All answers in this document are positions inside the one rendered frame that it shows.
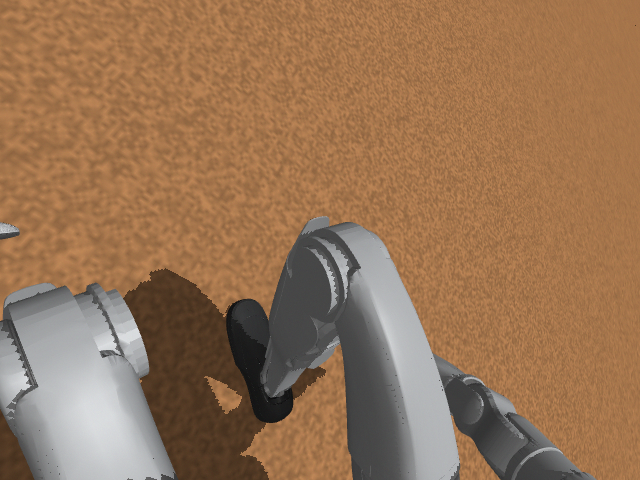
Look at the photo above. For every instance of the left robot hand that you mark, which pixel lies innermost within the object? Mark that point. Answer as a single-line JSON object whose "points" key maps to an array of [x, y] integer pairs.
{"points": [[8, 231]]}

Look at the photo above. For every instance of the right robot arm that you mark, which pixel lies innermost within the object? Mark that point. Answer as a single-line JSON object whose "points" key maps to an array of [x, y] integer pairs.
{"points": [[512, 446]]}

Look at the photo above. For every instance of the right robot foot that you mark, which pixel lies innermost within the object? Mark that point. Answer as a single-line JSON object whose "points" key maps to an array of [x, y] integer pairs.
{"points": [[248, 333]]}

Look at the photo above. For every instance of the right robot hand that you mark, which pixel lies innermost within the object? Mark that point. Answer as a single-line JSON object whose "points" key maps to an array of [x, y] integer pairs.
{"points": [[446, 370]]}

